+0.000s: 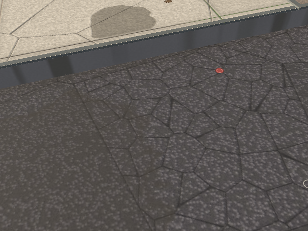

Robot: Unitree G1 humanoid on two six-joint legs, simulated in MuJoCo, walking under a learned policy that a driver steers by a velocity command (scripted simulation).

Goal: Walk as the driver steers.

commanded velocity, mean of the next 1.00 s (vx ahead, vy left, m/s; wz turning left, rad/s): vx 0.48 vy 0.00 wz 0.02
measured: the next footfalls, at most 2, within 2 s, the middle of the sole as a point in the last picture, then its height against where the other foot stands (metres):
left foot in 0.30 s outside the picture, level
right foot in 0.84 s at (195, 205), level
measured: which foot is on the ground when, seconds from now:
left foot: up 0.00-0.28, down 0.30-0.86, up 0.88-1.00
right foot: down 0.00-0.32, up 0.34-0.82, down 0.84-1.00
